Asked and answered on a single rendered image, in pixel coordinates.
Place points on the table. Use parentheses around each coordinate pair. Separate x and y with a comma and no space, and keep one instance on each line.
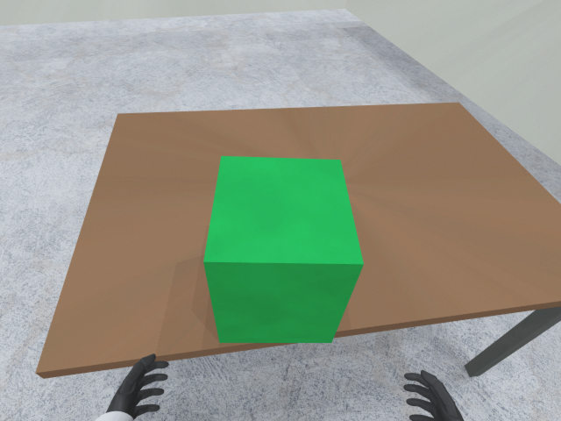
(451,226)

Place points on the robot right hand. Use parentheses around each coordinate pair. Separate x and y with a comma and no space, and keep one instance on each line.
(441,405)

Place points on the robot left hand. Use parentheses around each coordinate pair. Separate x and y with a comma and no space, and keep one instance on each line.
(129,394)

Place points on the carton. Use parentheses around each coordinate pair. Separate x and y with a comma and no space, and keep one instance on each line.
(282,255)

